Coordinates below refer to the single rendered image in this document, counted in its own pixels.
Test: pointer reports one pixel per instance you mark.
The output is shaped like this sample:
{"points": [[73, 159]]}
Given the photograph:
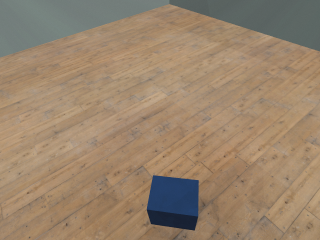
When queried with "carton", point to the carton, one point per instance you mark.
{"points": [[173, 202]]}

